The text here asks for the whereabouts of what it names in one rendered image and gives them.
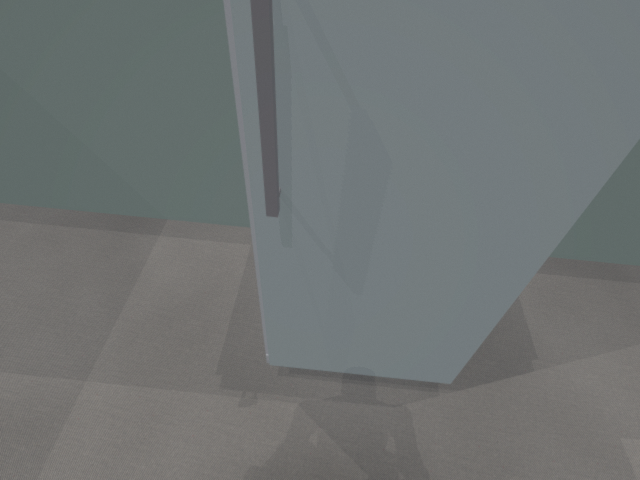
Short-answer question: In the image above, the handle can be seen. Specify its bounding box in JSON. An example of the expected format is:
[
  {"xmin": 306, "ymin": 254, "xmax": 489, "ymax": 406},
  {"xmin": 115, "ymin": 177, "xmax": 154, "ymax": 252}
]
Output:
[{"xmin": 250, "ymin": 0, "xmax": 281, "ymax": 217}]

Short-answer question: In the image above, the fridge door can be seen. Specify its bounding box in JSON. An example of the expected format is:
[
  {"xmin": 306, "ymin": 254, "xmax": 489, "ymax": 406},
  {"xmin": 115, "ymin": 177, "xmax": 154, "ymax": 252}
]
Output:
[{"xmin": 230, "ymin": 0, "xmax": 640, "ymax": 384}]

